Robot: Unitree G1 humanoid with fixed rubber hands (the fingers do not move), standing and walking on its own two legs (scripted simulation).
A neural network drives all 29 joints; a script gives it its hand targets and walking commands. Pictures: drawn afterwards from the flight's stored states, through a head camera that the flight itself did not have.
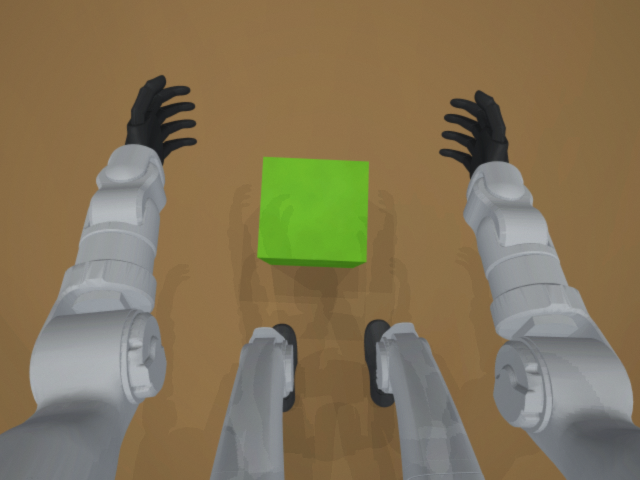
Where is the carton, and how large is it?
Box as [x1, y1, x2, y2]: [257, 157, 368, 267]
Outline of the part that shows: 263,157 257,257 270,264 353,267 366,261 368,162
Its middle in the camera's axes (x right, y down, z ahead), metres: -0.01 -0.04 +0.88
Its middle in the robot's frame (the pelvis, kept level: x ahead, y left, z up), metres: +0.47 +0.02 -0.52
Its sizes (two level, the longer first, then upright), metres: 0.210 0.200 0.250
